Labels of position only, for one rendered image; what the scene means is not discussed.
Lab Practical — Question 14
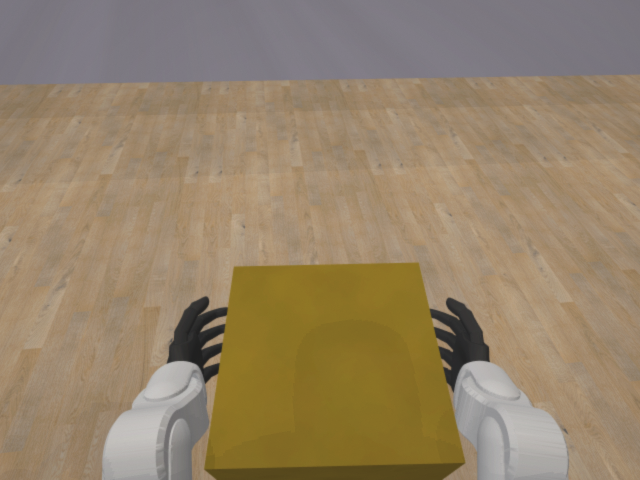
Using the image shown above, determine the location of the left robot forearm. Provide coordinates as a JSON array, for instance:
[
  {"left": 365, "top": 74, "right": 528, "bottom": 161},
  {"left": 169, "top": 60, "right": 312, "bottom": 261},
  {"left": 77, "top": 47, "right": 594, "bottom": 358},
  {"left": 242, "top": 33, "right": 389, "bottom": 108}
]
[{"left": 102, "top": 361, "right": 209, "bottom": 480}]

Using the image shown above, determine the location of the carton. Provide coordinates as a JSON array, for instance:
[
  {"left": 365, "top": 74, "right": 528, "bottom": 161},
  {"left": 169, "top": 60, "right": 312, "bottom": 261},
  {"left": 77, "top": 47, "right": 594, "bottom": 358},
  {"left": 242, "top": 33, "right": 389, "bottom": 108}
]
[{"left": 204, "top": 263, "right": 465, "bottom": 480}]

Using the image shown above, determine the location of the robot right hand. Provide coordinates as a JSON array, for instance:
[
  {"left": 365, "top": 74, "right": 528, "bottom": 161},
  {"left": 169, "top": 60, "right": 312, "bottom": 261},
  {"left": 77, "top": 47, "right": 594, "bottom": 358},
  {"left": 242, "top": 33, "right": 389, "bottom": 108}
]
[{"left": 430, "top": 298, "right": 490, "bottom": 393}]

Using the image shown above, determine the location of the right robot forearm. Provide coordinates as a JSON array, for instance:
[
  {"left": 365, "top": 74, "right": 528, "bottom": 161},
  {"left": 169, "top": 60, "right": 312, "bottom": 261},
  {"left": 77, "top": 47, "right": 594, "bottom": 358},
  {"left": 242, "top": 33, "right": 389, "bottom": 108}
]
[{"left": 453, "top": 361, "right": 569, "bottom": 480}]

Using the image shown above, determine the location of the robot left hand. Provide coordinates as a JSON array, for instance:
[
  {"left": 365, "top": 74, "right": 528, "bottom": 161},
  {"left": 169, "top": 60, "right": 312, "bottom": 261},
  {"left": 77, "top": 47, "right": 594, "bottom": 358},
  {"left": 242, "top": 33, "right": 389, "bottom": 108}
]
[{"left": 167, "top": 296, "right": 228, "bottom": 384}]

